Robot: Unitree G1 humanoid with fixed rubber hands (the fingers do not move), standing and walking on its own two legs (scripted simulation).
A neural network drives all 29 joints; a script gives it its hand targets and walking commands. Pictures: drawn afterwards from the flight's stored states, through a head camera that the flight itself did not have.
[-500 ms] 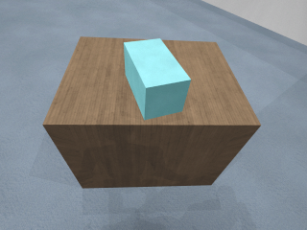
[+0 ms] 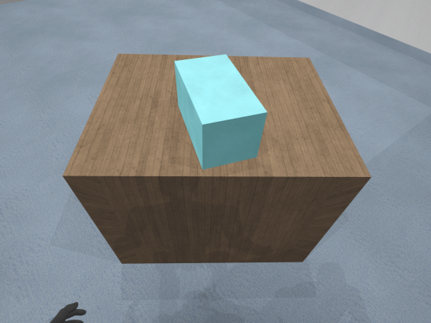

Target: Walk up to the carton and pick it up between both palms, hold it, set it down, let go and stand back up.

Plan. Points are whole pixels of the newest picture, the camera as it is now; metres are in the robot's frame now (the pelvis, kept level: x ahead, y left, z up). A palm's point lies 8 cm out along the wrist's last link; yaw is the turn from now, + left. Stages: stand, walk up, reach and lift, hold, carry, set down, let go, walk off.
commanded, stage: walk up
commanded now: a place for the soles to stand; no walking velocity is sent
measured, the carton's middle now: (215, 108) +0.70 +0.00 -0.01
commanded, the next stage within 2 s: none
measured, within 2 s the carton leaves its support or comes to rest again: neither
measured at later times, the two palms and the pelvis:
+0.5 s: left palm out of the picture +0.11 +0.36 -0.10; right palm out of the picture +0.12 -0.27 -0.09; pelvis +0.05 +0.05 +0.00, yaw +2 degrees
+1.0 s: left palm (52, 291) +0.23 +0.33 -0.11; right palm out of the picture +0.15 -0.30 -0.09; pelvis +0.12 +0.02 -0.01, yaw -2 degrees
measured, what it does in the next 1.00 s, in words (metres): walks ahead: left foot, then right foot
